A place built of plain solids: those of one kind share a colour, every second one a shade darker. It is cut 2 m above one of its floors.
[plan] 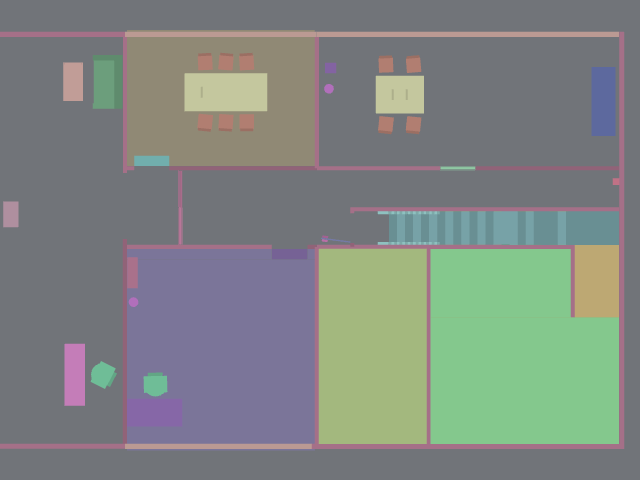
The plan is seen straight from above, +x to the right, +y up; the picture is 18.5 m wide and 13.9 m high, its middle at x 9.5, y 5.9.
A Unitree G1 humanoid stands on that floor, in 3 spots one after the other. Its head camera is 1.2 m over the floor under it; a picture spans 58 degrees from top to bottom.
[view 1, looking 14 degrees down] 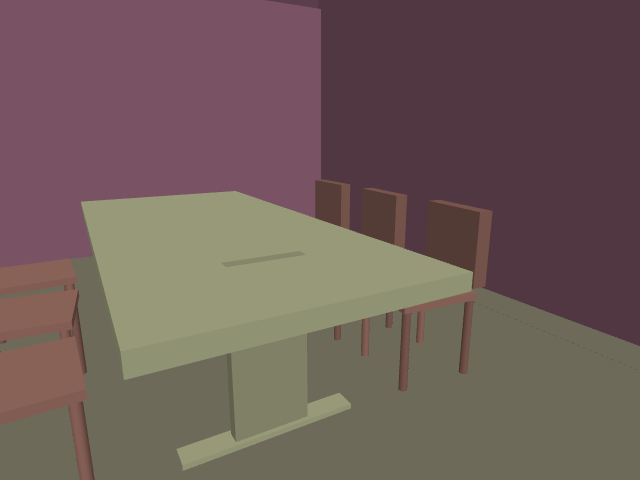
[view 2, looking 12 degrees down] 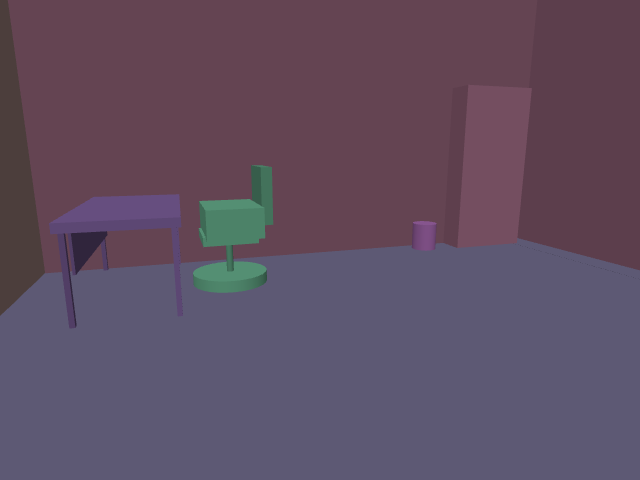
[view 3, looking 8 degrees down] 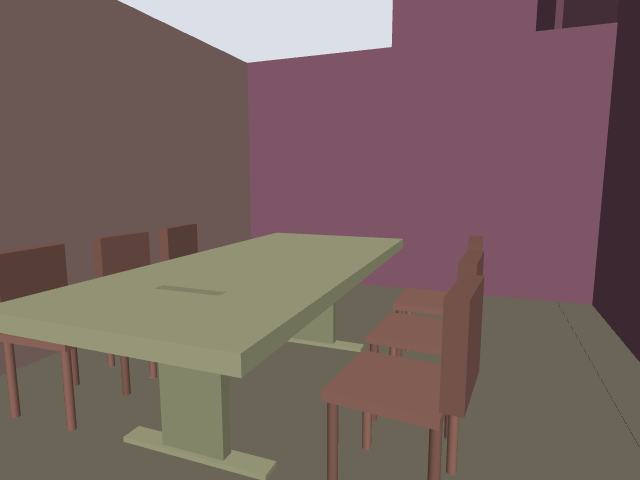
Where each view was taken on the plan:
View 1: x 4.63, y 10.78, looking -30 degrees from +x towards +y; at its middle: meeting_table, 1.90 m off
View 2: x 8.62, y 1.30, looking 162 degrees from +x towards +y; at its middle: wall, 5.06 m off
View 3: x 4.63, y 9.04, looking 21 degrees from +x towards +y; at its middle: meeting_table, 3.31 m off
